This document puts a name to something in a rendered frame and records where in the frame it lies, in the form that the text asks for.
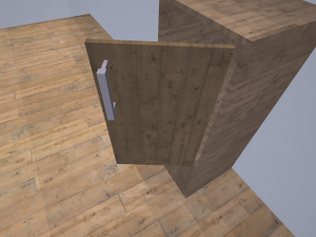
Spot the cupboard door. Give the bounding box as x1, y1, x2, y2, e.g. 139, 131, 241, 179
84, 39, 236, 166

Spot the handle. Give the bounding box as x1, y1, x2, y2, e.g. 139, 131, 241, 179
96, 60, 117, 120

